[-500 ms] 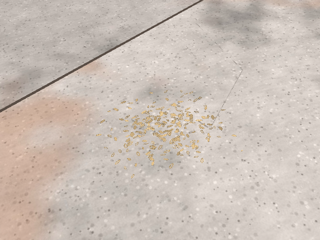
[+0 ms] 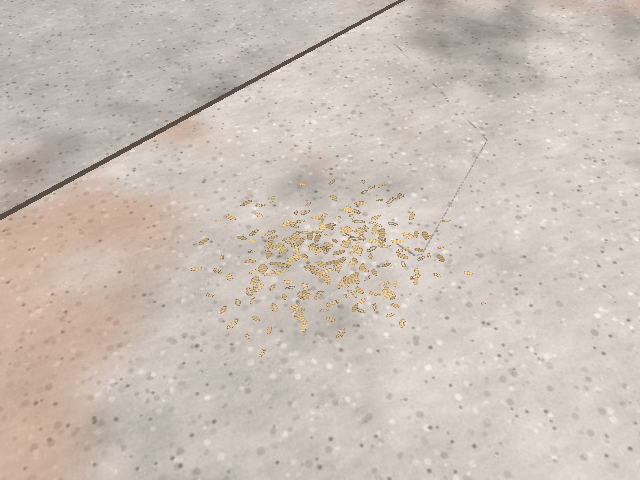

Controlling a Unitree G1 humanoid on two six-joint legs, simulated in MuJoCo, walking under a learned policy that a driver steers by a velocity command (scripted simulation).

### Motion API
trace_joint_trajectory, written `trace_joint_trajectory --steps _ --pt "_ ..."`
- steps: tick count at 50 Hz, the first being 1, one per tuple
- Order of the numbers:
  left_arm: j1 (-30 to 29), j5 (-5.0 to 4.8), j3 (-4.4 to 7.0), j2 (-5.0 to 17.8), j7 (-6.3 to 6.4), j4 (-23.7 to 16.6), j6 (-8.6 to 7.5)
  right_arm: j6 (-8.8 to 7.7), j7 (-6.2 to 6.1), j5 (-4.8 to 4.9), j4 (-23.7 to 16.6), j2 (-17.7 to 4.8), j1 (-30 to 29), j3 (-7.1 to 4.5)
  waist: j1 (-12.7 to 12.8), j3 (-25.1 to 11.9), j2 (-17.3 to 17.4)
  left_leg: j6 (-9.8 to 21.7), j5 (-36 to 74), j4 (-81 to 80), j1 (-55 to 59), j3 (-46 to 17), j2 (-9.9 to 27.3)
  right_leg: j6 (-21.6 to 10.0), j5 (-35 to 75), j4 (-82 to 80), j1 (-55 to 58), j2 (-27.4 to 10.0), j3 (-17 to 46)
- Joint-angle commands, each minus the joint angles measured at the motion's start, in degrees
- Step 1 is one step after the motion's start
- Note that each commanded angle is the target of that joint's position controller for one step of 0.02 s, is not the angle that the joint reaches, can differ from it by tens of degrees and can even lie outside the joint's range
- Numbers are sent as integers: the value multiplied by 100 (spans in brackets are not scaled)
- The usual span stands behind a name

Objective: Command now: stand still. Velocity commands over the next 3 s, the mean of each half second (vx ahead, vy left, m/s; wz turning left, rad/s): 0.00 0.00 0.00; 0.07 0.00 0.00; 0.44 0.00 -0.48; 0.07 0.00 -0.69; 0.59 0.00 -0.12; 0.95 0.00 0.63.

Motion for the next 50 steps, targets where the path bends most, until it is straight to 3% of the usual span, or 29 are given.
trace_joint_trajectory --steps 1,19,43,44,45,46,47,48,49,50 --pt "222 1 97 582 29 -94 -37 -48 -19 0 -68 -587 8 -87 -11 -80 -65 236 1128 -212 592 -9 60 -76 969 -672 -658 -267 238" --pt "703 -4 48 403 68 147 -27 -60 -22 13 381 -488 197 15 -27 66 -41 227 861 -314 442 46 31 -57 704 -739 -696 -204 185" --pt "1158 -22 21 240 86 226 -40 -60 -27 28 498 -375 490 97 -31 141 -46 235 866 -290 366 70 8 -42 765 -699 -717 -180 145" --pt "1369 -44 42 262 107 318 -21 -52 -30 39 577 -295 648 111 -2 -112 -155 246 -276 -95 401 329 -213 -130 -487 -809 -594 -130 136" --pt "1396 -119 137 541 136 272 2 -63 -26 103 564 -373 685 64 43 51 -426 285 -1810 351 -28 618 -466 -369 -2151 -961 -659 -288 469" --pt "1665 -173 218 781 152 250 -14 -131 6 105 373 -474 331 31 240 416 -682 318 -2388 905 -894 661 -454 -708 -3483 -1411 -648 -829 1253" --pt "1695 -221 343 1128 156 200 -98 -267 87 159 64 -261 -164 88 360 815 -1357 352 -1614 1919 -1580 765 -264 -1167 -3928 -2104 -620 -1791 2466" --pt "1539 -171 362 1114 164 90 -204 -404 155 186 -176 -296 -574 86 392 1166 -1242 428 -1415 2644 -2318 357 188 -1447 -3387 -2440 -567 -2332 3128" --pt "1294 -101 311 884 157 -31 -310 -523 209 201 -244 -341 -580 45 223 1202 -938 486 -1256 3043 -2853 162 413 -1391 -2712 -2364 -236 -2354 3047" --pt "1092 -117 288 739 126 -140 -381 -621 250 193 -243 -304 -409 34 88 1007 -792 535 -1098 3028 -2998 88 561 -1225 -2219 -2201 21 -2183 2684"
Next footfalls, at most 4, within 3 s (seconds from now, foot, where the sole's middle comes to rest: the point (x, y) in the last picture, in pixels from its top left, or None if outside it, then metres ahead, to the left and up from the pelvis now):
1.16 left None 0.13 0.17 -0.77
1.56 right None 0.38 -0.05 -0.77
2.10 left None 0.49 0.12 -0.77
2.54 right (477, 450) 0.58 -0.29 -0.77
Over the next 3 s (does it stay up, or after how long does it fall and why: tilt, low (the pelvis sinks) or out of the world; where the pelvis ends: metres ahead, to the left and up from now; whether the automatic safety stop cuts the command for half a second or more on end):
stays up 0.84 -0.33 -0.04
